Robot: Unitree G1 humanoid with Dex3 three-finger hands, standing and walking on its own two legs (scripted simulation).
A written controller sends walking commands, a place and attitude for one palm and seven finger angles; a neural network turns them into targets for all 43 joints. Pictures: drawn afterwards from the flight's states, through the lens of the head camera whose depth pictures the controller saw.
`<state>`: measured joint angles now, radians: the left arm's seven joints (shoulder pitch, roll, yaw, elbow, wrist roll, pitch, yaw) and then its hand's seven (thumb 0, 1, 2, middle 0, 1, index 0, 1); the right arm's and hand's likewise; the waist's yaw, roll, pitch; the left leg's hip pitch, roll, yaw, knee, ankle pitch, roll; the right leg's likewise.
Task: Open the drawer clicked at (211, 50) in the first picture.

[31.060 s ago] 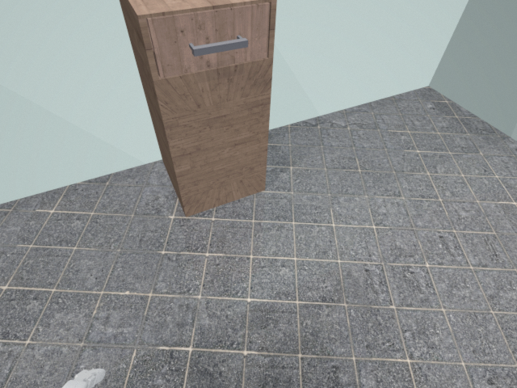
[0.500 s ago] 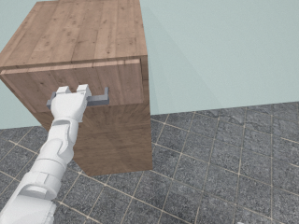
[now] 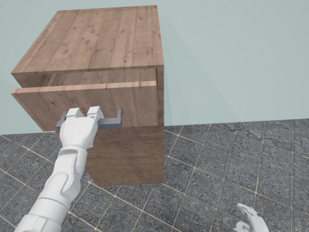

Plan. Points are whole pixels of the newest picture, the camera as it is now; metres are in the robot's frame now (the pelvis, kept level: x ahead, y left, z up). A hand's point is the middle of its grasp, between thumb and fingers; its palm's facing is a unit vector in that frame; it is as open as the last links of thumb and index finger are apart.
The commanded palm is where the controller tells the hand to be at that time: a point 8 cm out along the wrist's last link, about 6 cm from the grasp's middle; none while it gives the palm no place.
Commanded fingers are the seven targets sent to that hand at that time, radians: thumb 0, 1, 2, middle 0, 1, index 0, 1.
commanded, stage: pull the drawer open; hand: left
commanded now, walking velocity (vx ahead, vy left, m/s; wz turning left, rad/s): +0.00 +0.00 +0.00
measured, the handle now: (91, 118) +0.41 +0.21 +0.06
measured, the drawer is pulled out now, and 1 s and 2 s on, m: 0.07 0.20 0.30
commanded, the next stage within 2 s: open the thumb to release the handle in 1.66 s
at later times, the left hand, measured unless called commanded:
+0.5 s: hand (86, 146) +0.33 +0.21 +0.04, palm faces +0.00 -0.07 -1.00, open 6.4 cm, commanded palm +0.27 +0.21 +0.09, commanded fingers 0.00 0.90 0.90 -0.40 -1.35 -0.40 -1.35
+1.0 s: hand (79, 187) +0.22 +0.19 +0.04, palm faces +0.04 -0.14 -0.99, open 6.3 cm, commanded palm +0.16 +0.20 +0.09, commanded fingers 0.00 0.90 0.90 -0.40 -1.35 -0.40 -1.35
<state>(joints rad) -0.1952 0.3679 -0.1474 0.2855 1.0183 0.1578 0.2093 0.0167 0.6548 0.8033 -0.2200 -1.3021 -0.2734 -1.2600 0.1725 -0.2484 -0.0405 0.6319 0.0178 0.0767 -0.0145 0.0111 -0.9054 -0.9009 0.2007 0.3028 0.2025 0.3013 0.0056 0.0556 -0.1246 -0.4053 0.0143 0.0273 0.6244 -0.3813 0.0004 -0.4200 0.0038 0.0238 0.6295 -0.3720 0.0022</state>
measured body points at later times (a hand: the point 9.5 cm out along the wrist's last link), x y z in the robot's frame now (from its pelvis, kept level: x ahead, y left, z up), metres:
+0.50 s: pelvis -0.02 -0.01 +0.00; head +0.01 -0.04 +0.45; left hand +0.32 +0.21 +0.09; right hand +0.11 -0.27 -0.12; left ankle -0.05 +0.12 -0.72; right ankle -0.04 -0.12 -0.72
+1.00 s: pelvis +0.00 -0.01 +0.00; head +0.00 -0.04 +0.45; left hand +0.21 +0.20 +0.09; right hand +0.23 -0.20 -0.08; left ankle -0.05 +0.12 -0.72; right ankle -0.04 -0.12 -0.72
